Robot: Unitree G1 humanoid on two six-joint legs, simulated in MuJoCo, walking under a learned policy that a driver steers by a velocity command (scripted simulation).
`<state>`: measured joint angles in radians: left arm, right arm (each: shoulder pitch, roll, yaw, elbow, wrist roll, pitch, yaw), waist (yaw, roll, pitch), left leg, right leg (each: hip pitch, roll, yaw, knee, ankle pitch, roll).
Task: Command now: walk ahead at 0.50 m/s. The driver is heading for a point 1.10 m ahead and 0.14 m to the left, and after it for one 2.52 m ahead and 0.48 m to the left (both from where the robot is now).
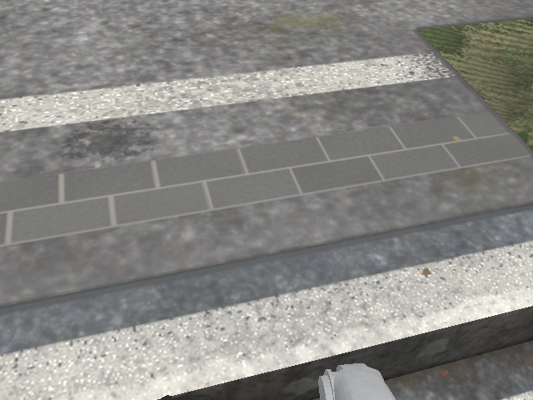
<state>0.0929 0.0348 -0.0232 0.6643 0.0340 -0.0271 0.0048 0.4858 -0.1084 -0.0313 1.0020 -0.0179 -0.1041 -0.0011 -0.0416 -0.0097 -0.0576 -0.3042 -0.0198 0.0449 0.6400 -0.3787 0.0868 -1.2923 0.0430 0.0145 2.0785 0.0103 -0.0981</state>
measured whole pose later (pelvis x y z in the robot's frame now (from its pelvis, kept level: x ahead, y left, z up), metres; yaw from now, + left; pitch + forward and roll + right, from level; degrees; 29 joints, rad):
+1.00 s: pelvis +0.59 -0.03 +0.36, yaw +0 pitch +7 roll +3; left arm 0.16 0.24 0.02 0.92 0.07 -0.08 -0.06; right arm 0.39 -0.16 0.01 1.13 -0.06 -0.08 0.04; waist -0.01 -0.05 -0.16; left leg -0.43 -0.07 0.07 0.73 -0.40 0.07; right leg -1.03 -0.03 0.15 1.63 -0.10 -0.13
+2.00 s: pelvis +1.02 +0.03 +0.39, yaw +29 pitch +4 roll +0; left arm 0.09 0.27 0.08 0.81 0.00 -0.09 0.05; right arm 0.15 -0.24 -0.09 0.79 -0.01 -0.02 -0.01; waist -0.01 -0.02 0.05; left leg -0.41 -0.07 0.00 0.48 -0.14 0.08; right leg -0.63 -0.09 0.01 1.23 -0.41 0.06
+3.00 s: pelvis +1.12 +0.04 +0.38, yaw +31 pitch -2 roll +0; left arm 0.15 0.19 0.06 0.99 0.00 0.00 0.04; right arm 0.25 -0.17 -0.06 0.94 0.00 -0.01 -0.05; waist 0.01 0.00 0.04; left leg -0.20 -0.02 -0.04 0.57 -0.35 0.00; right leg -0.31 0.00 -0.01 0.57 -0.23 0.00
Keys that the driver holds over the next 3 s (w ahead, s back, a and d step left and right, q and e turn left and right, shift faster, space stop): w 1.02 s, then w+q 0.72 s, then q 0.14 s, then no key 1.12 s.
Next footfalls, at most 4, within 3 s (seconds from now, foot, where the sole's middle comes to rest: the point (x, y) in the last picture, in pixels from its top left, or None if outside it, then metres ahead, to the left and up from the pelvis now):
0.28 right None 0.35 -0.14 -0.57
0.72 left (227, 299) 0.59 0.07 -0.38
1.24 right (332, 192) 0.89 -0.18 -0.38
1.82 left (199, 141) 1.07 0.15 -0.38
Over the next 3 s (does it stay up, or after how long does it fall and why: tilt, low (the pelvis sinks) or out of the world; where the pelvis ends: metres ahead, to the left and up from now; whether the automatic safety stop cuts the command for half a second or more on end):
stays up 1.12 0.04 0.38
